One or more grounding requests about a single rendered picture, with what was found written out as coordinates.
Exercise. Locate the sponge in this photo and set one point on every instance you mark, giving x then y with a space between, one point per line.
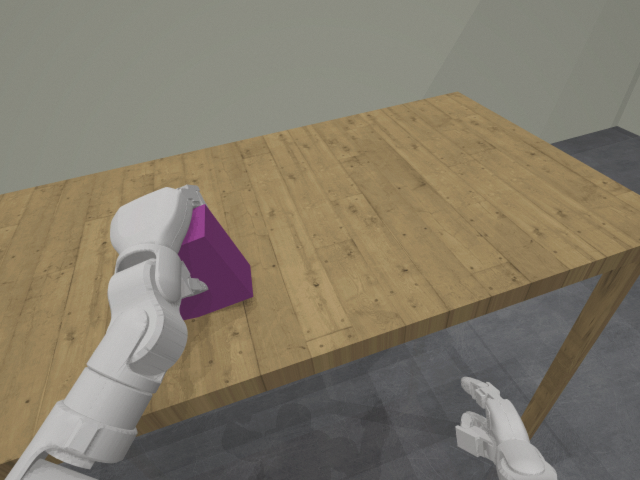
211 256

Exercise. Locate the table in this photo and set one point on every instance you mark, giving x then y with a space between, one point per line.
362 233

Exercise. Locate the robot right hand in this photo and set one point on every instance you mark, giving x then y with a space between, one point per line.
480 436

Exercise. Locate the robot right forearm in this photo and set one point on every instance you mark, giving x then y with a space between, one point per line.
520 460

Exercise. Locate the robot left hand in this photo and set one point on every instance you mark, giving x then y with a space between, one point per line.
162 217

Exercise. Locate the robot left upper arm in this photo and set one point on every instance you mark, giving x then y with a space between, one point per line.
45 470

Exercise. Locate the robot left forearm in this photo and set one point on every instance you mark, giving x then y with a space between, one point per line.
146 336

